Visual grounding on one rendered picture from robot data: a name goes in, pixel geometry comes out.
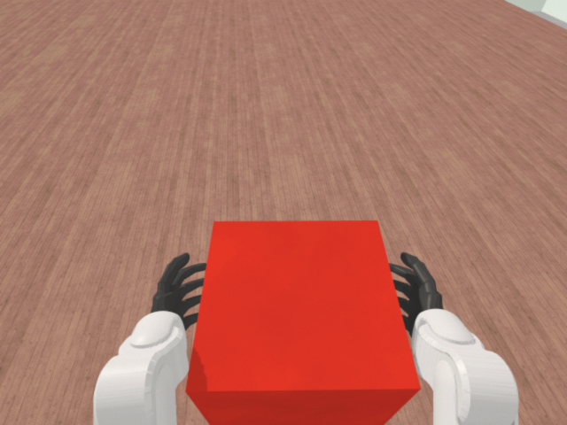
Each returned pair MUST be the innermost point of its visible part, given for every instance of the robot right forearm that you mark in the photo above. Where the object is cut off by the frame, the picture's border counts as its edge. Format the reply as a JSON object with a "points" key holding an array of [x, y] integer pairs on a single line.
{"points": [[471, 386]]}

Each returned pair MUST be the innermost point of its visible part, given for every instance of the carton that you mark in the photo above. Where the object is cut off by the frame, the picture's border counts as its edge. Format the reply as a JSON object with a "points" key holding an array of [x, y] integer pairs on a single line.
{"points": [[299, 323]]}

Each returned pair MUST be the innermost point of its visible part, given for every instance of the robot left hand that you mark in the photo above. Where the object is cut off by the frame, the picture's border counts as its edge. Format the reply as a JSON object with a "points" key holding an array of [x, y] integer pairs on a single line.
{"points": [[170, 291]]}

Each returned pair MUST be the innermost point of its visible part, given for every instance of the robot right hand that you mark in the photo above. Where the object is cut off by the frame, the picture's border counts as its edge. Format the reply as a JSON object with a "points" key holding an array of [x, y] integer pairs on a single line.
{"points": [[422, 291]]}

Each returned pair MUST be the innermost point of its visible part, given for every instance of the robot left forearm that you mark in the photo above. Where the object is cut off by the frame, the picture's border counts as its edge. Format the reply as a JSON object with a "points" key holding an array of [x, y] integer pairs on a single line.
{"points": [[137, 387]]}

